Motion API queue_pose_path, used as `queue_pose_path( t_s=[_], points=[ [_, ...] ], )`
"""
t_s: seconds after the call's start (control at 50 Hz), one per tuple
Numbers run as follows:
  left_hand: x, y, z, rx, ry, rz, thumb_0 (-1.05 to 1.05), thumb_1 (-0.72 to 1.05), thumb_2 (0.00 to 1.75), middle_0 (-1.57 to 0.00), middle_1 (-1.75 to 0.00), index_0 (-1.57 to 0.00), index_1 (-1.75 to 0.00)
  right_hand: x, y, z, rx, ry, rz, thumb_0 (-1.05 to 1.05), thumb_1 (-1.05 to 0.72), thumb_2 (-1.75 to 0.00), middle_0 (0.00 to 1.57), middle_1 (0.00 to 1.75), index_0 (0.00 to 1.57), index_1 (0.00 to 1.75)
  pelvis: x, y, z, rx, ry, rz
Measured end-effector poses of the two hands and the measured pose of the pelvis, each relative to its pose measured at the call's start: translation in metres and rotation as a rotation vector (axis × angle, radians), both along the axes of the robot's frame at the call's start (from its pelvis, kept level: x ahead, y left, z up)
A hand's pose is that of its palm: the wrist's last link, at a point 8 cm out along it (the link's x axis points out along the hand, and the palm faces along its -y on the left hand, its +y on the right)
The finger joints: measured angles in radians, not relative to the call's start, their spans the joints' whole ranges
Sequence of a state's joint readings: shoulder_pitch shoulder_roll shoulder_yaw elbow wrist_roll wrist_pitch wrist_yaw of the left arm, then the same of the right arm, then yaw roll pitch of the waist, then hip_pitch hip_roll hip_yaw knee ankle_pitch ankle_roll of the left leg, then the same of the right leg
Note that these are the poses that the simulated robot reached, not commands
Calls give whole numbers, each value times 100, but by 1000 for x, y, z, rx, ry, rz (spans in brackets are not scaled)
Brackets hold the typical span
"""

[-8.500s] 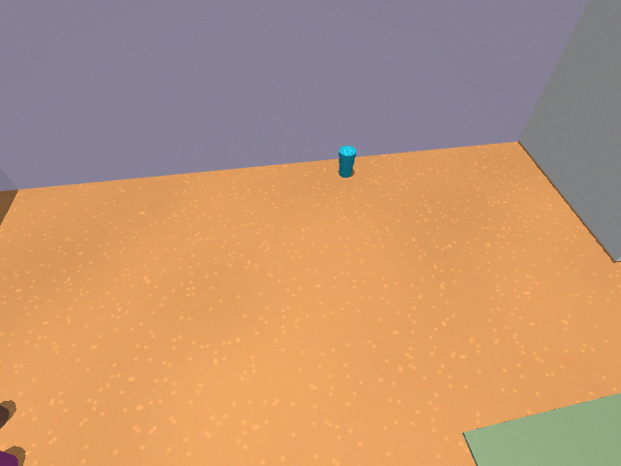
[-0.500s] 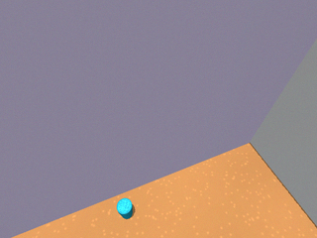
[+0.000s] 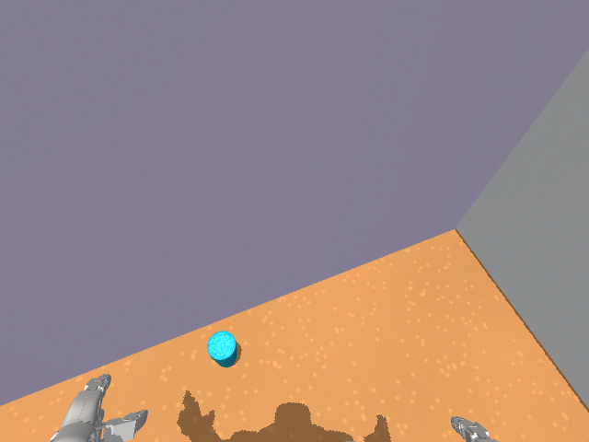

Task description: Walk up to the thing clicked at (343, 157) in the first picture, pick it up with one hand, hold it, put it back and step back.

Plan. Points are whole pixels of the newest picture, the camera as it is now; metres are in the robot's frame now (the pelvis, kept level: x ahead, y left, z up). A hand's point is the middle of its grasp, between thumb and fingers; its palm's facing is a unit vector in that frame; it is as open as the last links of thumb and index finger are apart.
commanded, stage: go down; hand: left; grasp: from the side
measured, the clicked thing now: (224, 351) +0.41 +0.20 -0.69
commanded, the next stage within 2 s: none
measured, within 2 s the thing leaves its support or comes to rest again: neither
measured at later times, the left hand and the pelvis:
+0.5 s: hand (117, 432) +0.16 +0.28 -0.18, palm faces +0.06 -0.94 -0.34, open 16.8 cm; pelvis +0.01 +0.01 -0.06, yaw +0 degrees
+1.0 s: hand (110, 419) +0.18 +0.31 -0.23, palm faces +0.13 -0.95 -0.29, open 17.3 cm; pelvis -0.01 +0.00 -0.13, yaw +0 degrees
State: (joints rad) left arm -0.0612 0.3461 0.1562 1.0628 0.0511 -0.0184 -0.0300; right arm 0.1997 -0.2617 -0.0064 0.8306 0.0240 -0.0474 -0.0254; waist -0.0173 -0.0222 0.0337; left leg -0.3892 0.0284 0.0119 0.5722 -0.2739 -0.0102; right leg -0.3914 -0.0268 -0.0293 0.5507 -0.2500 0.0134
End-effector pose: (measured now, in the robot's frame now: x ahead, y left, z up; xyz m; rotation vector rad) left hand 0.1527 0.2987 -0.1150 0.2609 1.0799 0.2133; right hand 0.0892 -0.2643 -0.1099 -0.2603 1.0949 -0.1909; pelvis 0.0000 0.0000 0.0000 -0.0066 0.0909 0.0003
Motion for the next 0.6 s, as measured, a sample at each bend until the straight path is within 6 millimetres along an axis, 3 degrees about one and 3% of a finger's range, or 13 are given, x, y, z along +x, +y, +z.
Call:
queue_pose_path(
  t_s=[0.08, 0.16, 0.32, 0.48, 0.6],
  points=[
    [10, 7, -3, 10, -17, -9, 1, 33, 41, -5, -15, -6, -15, -5, 7, -6, 17, -16, -20, 1, -98, -92, 20, 30, 20, 30, 1, 1, -9, -4, 33, -5],
    [5, 13, -8, 18, 2, -12, 0, 10, 33, -5, -20, -6, -19, -3, 11, -14, 27, -43, -26, 1, -97, -92, 20, 30, 20, 30, 2, 5, -18, -9, 62, -5],
    [-12, 18, -24, 21, 2, 1, 0, -31, 24, -6, -24, -7, -24, 30, 16, -25, 4, -158, 14, 1, -93, -90, 20, 30, 20, 30, 4, 10, -41, -17, 123, -1],
    [-10, 20, -30, 26, -29, 3, 0, -47, 19, -7, -23, -8, -23, 69, 24, -26, -22, -275, 64, 1, -89, -89, 20, 30, 20, 30, 8, 10, -57, -27, 155, 6],
    [-9, 26, -33, 30, -23, 15, 0, -50, 14, -8, -17, -8, -18, 86, 29, -26, -32, -331, 84, 1, -88, -89, 20, 30, 20, 30, 13, 10, -65, -34, 178, 10]
  ],
)
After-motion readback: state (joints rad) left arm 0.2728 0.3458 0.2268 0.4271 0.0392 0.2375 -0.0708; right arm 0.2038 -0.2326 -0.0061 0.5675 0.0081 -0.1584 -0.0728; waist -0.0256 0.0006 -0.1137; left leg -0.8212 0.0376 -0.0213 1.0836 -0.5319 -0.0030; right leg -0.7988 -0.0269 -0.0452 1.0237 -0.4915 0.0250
